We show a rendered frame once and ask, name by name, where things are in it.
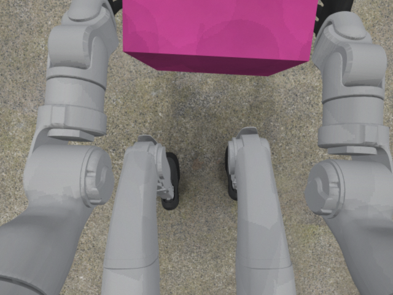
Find robot left hand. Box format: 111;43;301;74
108;0;122;17

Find left robot forearm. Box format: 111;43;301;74
23;0;119;197

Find carton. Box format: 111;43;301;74
122;0;318;76

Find robot right foot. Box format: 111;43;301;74
225;147;238;201

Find robot left shin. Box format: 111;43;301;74
123;135;174;199

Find robot right upper arm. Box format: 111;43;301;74
305;159;393;295

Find robot left upper arm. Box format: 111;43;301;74
0;144;115;295

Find robot right hand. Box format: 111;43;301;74
313;0;354;36

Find right robot forearm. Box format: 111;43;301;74
311;11;393;175

